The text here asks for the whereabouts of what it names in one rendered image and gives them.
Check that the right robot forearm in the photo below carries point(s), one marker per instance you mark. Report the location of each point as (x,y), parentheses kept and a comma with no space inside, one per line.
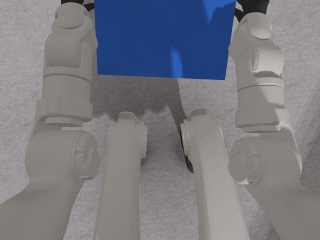
(260,79)

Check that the right robot upper arm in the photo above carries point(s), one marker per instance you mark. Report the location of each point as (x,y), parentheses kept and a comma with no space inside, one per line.
(270,169)

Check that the right robot shin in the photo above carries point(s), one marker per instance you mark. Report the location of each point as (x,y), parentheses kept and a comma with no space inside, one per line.
(202,111)

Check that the left robot forearm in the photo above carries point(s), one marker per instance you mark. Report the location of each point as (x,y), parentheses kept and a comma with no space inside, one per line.
(67,72)

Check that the left robot hand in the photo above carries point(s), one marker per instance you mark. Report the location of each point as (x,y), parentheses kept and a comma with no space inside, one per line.
(88,6)

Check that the robot shin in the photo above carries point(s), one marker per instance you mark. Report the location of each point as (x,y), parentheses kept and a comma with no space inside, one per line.
(202,111)
(113,126)

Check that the carton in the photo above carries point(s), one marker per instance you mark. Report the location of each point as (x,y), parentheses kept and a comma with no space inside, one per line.
(186,39)

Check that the left robot shin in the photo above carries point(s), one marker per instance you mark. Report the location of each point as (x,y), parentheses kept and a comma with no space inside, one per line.
(113,126)

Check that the right robot hand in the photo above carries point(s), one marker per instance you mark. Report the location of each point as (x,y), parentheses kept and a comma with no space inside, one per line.
(250,6)

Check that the left robot upper arm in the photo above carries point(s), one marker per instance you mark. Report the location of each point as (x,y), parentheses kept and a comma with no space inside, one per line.
(58,162)

